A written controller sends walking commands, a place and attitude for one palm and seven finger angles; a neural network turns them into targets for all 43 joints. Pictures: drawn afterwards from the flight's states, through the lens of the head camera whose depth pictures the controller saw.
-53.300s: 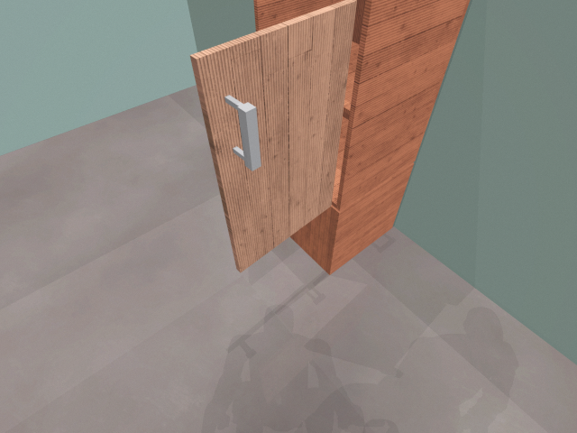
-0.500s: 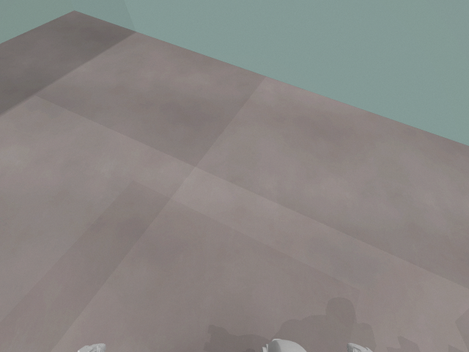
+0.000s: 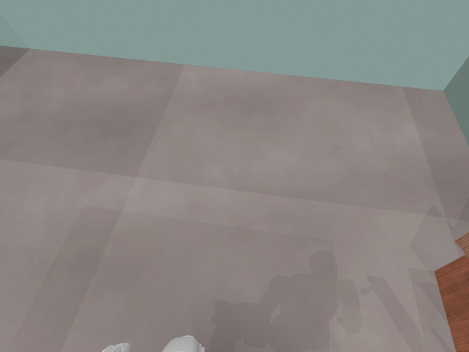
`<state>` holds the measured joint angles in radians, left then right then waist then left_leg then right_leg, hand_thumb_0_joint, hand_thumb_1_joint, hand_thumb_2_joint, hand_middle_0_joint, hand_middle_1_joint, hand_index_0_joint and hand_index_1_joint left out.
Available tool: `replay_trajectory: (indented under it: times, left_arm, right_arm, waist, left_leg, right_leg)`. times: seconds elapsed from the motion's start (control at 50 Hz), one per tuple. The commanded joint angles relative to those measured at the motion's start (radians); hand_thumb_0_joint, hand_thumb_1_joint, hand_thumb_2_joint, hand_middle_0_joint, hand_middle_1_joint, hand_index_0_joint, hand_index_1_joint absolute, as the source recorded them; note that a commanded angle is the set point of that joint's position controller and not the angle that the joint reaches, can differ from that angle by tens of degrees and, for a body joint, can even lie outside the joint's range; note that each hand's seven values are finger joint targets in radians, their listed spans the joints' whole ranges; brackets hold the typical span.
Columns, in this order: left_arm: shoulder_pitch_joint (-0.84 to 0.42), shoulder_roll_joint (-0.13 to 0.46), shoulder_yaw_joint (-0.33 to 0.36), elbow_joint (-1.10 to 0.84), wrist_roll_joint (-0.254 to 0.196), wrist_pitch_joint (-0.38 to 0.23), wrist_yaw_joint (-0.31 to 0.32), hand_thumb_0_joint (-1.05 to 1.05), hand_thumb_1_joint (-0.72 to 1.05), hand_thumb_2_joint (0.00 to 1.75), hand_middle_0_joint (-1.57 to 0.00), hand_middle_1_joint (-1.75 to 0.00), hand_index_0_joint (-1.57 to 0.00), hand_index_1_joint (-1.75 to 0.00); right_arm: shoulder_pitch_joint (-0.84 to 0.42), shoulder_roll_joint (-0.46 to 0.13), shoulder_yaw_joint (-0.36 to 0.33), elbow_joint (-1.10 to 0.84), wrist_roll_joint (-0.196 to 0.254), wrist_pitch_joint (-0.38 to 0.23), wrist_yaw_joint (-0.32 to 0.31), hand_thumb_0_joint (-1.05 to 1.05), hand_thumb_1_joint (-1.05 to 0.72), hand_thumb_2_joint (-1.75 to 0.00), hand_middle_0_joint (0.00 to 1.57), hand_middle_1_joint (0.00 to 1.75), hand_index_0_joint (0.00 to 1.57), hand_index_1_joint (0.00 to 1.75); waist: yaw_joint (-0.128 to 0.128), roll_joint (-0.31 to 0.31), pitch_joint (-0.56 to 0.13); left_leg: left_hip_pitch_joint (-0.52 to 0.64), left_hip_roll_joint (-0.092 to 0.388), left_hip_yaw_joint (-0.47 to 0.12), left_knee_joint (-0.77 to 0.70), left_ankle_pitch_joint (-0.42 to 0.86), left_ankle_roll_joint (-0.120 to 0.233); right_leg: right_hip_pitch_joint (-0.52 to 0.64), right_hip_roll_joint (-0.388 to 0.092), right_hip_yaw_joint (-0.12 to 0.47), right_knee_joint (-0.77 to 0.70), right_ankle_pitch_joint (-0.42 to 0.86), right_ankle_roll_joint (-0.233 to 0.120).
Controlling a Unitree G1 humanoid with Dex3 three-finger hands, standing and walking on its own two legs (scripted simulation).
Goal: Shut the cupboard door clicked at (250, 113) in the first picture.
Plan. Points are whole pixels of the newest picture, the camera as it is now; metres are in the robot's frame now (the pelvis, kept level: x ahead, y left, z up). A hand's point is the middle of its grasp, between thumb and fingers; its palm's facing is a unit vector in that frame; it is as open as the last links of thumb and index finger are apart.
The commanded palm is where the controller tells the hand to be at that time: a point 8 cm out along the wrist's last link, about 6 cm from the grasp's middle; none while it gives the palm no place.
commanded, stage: turn to face it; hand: left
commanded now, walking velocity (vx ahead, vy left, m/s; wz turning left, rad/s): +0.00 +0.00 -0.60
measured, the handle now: out of the picture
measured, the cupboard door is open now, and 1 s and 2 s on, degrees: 28 28 28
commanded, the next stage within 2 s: take the last steps up to it in 1.92 s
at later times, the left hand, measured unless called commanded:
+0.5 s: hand (160, 316) +0.20 +0.16 -0.16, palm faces -0.31 -0.91 -0.26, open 7.4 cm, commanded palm none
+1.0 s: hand (169, 306) +0.22 +0.15 -0.18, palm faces -0.51 -0.84 -0.19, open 7.4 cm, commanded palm none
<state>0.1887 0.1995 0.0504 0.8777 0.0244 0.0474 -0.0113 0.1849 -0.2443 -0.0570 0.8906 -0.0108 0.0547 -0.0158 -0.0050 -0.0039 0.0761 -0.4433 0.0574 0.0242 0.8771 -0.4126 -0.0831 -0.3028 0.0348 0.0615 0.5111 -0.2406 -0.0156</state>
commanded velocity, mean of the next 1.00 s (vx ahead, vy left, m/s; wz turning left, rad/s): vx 0.00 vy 0.00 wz -0.60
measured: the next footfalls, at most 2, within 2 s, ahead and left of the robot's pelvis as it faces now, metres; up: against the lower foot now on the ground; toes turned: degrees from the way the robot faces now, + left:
left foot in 0.08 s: +0.05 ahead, +0.13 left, +0.00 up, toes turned +0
right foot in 0.50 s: +0.01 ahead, -0.12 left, +0.00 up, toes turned -23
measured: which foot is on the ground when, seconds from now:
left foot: up 0.00-0.06, down 0.08-0.50, up 0.52-0.88, down 0.90-1.00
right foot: down 0.00-0.08, up 0.10-0.48, down 0.50-0.90, up 0.92-1.00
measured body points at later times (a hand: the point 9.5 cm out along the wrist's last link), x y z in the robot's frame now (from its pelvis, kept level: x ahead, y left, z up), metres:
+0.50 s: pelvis +0.01 +0.00 -0.01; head +0.04 -0.03 +0.43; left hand +0.21 +0.21 -0.14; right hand -0.04 -0.26 -0.16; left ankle +0.01 +0.13 -0.73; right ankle -0.03 -0.11 -0.74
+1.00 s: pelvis +0.05 +0.02 +0.00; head +0.11 +0.02 +0.44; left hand +0.25 +0.20 -0.17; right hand +0.00 -0.25 -0.12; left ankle +0.10 +0.10 -0.74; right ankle -0.05 -0.08 -0.68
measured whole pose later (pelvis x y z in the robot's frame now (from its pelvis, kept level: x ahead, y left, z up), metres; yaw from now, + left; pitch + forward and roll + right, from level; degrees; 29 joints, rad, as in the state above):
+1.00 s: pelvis +0.05 +0.02 +0.00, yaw -35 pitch +2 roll -2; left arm 0.20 0.26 0.09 0.91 0.02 0.08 -0.02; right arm 0.16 -0.20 -0.01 0.85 -0.02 0.01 -0.03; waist 0.02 -0.05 0.06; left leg -0.30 0.06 0.10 0.59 -0.33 0.02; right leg -0.45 0.06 0.06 0.98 -0.49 0.03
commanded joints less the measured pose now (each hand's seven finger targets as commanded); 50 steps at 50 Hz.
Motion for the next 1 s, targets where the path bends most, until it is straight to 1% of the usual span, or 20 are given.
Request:
replay_trajectory:
  times: [0.0,0.02,0.06,0.08,0.18,0.3,0.42,0.44,0.46,0.48,0.5,0.54,0.62,0.74,0.84,0.86,0.88,0.9,0.92,0.98]
  left_arm:
    - [-0.035,0.230,0.074,-0.075,0.000,-0.013,0.016,0.00,0.90,0.90,-0.20,-0.30,-0.20,-0.30]
    - [-0.053,0.208,0.069,-0.079,-0.007,-0.008,0.014,0.00,0.90,0.90,-0.20,-0.30,-0.20,-0.30]
    - [-0.024,0.107,0.048,-0.109,-0.021,-0.003,0.001,0.00,0.90,0.90,-0.20,-0.30,-0.20,-0.30]
    - [-0.053,0.144,0.048,-0.113,-0.009,-0.002,0.001,0.00,0.90,0.90,-0.20,-0.30,-0.20,-0.30]
    - [-0.041,0.116,0.059,-0.073,-0.004,0.009,-0.028,0.00,0.90,0.90,-0.20,-0.30,-0.20,-0.30]
    - [-0.117,0.088,0.047,-0.098,-0.005,0.014,-0.034,0.00,0.90,0.90,-0.20,-0.30,-0.20,-0.30]
    - [-0.034,0.109,0.051,-0.079,-0.004,-0.005,-0.029,0.00,0.90,0.90,-0.20,-0.30,-0.20,-0.30]
    - [0.042,0.150,0.059,-0.054,0.000,-0.013,-0.024,0.00,0.90,0.90,-0.20,-0.30,-0.20,-0.30]
    - [0.120,0.259,0.078,-0.036,0.010,-0.029,-0.010,0.00,0.90,0.90,-0.20,-0.30,-0.20,-0.30]
    - [0.156,0.317,0.089,-0.017,-0.003,-0.031,0.006,0.00,0.90,0.90,-0.20,-0.30,-0.20,-0.30]
    - [0.149,0.318,0.086,-0.023,-0.008,-0.026,0.017,0.00,0.90,0.90,-0.20,-0.30,-0.20,-0.30]
    - [0.010,0.254,0.076,-0.062,-0.004,-0.021,0.028,0.00,0.90,0.90,-0.20,-0.30,-0.20,-0.30]
    - [-0.044,0.214,0.057,-0.081,-0.003,-0.033,0.020,0.00,0.90,0.90,-0.20,-0.30,-0.20,-0.30]
    - [0.031,0.229,0.067,-0.054,0.001,-0.031,0.016,0.00,0.90,0.90,-0.20,-0.30,-0.20,-0.30]
    - [-0.041,0.225,0.073,-0.064,-0.004,-0.018,0.020,0.00,0.90,0.90,-0.20,-0.30,-0.20,-0.30]
    - [-0.040,0.186,0.063,-0.074,-0.014,-0.013,0.017,0.00,0.90,0.90,-0.20,-0.30,-0.20,-0.30]
    - [-0.004,0.121,0.051,-0.085,-0.023,-0.010,0.009,0.00,0.90,0.90,-0.20,-0.30,-0.20,-0.30]
    - [-0.009,0.129,0.049,-0.095,-0.016,-0.010,0.006,0.00,0.90,0.90,-0.20,-0.30,-0.20,-0.30]
    - [-0.014,0.149,0.056,-0.095,-0.007,-0.008,0.002,0.00,0.90,0.90,-0.20,-0.30,-0.20,-0.30]
    - [-0.002,0.152,0.068,-0.056,0.001,0.005,-0.017,0.00,0.90,0.90,-0.20,-0.30,-0.20,-0.30]
  right_arm:
    - [0.073,-0.066,-0.012,-0.070,0.007,-0.042,-0.014,0.00,-0.90,-0.90,0.20,0.30,0.20,0.30]
    - [0.114,-0.083,-0.013,-0.053,0.006,-0.050,-0.018,0.00,-0.90,-0.90,0.20,0.30,0.20,0.30]
    - [0.148,-0.242,-0.039,-0.063,-0.015,-0.063,-0.027,0.00,-0.90,-0.90,0.20,0.30,0.20,0.30]
    - [0.145,-0.238,-0.034,-0.070,-0.019,-0.057,-0.028,0.00,-0.90,-0.90,0.20,0.30,0.20,0.30]
    - [0.040,-0.149,-0.012,-0.089,-0.022,-0.064,-0.039,0.00,-0.90,-0.90,0.20,0.30,0.20,0.30]
    - [0.115,-0.157,-0.029,-0.046,-0.023,-0.056,-0.028,0.00,-0.90,-0.90,0.20,0.30,0.20,0.30]
    - [0.063,-0.191,-0.047,-0.045,-0.018,-0.047,-0.012,0.00,-0.90,-0.90,0.20,0.30,0.20,0.30]
    - [0.050,-0.184,-0.047,-0.050,-0.009,-0.047,-0.007,0.00,-0.90,-0.90,0.20,0.30,0.20,0.30]
    - [0.036,-0.109,-0.031,-0.083,0.001,-0.044,-0.001,0.00,-0.90,-0.90,0.20,0.30,0.20,0.30]
    - [-0.022,-0.075,-0.018,-0.128,-0.003,-0.033,-0.003,0.00,-0.90,-0.90,0.20,0.30,0.20,0.30]
    - [-0.018,-0.092,-0.014,-0.120,0.000,-0.017,-0.009,0.00,-0.90,-0.90,0.20,0.30,0.20,0.30]
    - [-0.043,-0.097,-0.019,-0.106,-0.004,-0.017,-0.009,0.00,-0.90,-0.90,0.20,0.30,0.20,0.30]
    - [0.018,-0.087,-0.019,-0.069,-0.010,-0.017,0.005,0.00,-0.90,-0.90,0.20,0.30,0.20,0.30]
    - [-0.049,-0.077,-0.015,-0.099,-0.002,-0.025,-0.003,0.00,-0.90,-0.90,0.20,0.30,0.20,0.30]
    - [0.059,-0.079,-0.011,-0.072,0.009,-0.046,-0.016,0.00,-0.90,-0.90,0.20,0.30,0.20,0.30]
    - [0.094,-0.119,-0.016,-0.060,0.005,-0.058,-0.020,0.00,-0.90,-0.90,0.20,0.30,0.20,0.30]
    - [0.113,-0.213,-0.033,-0.063,-0.007,-0.066,-0.020,0.00,-0.90,-0.90,0.20,0.30,0.20,0.30]
    - [0.128,-0.252,-0.036,-0.076,-0.015,-0.058,-0.028,0.00,-0.90,-0.90,0.20,0.30,0.20,0.30]
    - [0.105,-0.229,-0.026,-0.091,-0.023,-0.053,-0.028,0.00,-0.90,-0.90,0.20,0.30,0.20,0.30]
    - [0.015,-0.152,-0.001,-0.112,-0.020,-0.064,-0.038,0.00,-0.90,-0.90,0.20,0.30,0.20,0.30]
  waist:
    - [-0.019,-0.148,-0.139]
    - [-0.041,-0.118,-0.147]
    - [-0.040,0.341,-0.156]
    - [-0.051,0.259,-0.132]
    - [0.000,0.161,-0.099]
    - [-0.042,0.203,-0.106]
    - [0.007,0.188,-0.128]
    - [0.048,0.102,-0.159]
    - [0.089,-0.209,-0.182]
    - [0.103,-0.311,-0.150]
    - [0.092,-0.235,-0.146]
    - [0.045,-0.253,-0.063]
    - [-0.009,-0.136,-0.111]
    - [0.030,-0.135,-0.128]
    - [-0.029,-0.146,-0.159]
    - [-0.042,-0.033,-0.184]
    - [-0.038,0.264,-0.202]
    - [-0.042,0.323,-0.191]
    - [-0.037,0.211,-0.155]
    - [0.009,0.197,-0.091]
  left_leg:
    - [0.158,-0.032,0.009,-0.294,0.088,0.013]
    - [0.287,-0.020,0.005,-0.428,0.180,0.019]
    - [0.414,0.388,-0.383,-0.618,0.331,0.177]
    - [0.335,0.434,-0.374,-0.587,0.399,0.238]
    - [0.370,0.278,-0.057,-0.501,0.714,0.210]
    - [0.405,0.288,0.040,-0.480,0.679,0.204]
    - [0.307,0.293,0.108,-0.334,0.560,0.141]
    - [0.222,0.258,0.145,-0.208,0.478,0.097]
    - [-0.005,0.131,0.205,0.023,0.085,0.032]
    - [-0.166,0.028,0.118,0.228,-0.258,0.008]
    - [-0.177,0.052,0.000,0.327,-0.215,0.020]
    - [-0.232,0.071,-0.037,0.349,-0.090,0.015]
    - [-0.099,0.041,-0.004,0.230,0.044,-0.006]
    - [-0.078,-0.001,-0.002,0.038,0.001,-0.010]
    - [0.204,-0.030,-0.003,-0.365,0.144,0.010]
    - [0.352,0.037,-0.046,-0.509,0.226,0.025]
    - [0.460,0.284,-0.293,-0.583,0.356,0.103]
    - [0.428,0.433,-0.379,-0.571,0.518,0.208]
    - [0.333,0.431,-0.326,-0.558,0.529,0.249]
    - [0.315,0.298,-0.115,-0.520,0.716,0.185]
  right_leg:
    - [0.035,-0.223,0.278,-0.068,0.290,-0.128]
    - [-0.054,-0.174,0.249,-0.025,0.218,-0.081]
    - [-0.297,0.042,-0.016,0.368,-0.360,0.038]
    - [-0.268,-0.016,0.006,0.530,-0.377,0.038]
    - [-0.294,-0.059,-0.059,0.653,-0.225,0.077]
    - [-0.206,-0.067,-0.123,0.414,-0.197,0.073]
    - [0.047,-0.032,-0.177,0.049,-0.029,0.030]
    - [0.194,-0.060,-0.137,-0.072,0.097,0.008]
    - [0.359,-0.285,0.162,-0.161,0.321,-0.071]
    - [0.318,-0.435,0.357,-0.154,0.618,-0.175]
    - [0.260,-0.445,0.331,-0.176,0.453,-0.222]
    - [0.170,-0.350,0.303,-0.223,0.194,-0.192]
    - [0.111,-0.240,0.145,-0.167,0.301,-0.142]
    - [0.166,-0.246,0.253,-0.137,0.366,-0.175]
    - [0.034,-0.203,0.286,-0.024,0.367,-0.109]
    - [-0.060,-0.120,0.220,0.056,0.252,-0.053]
    - [-0.230,0.027,0.083,0.253,-0.143,0.014]
    - [-0.275,0.019,-0.005,0.475,-0.401,0.041]
    - [-0.244,-0.022,0.016,0.603,-0.375,0.040]
    - [-0.293,-0.052,-0.015,0.730,-0.241,0.071]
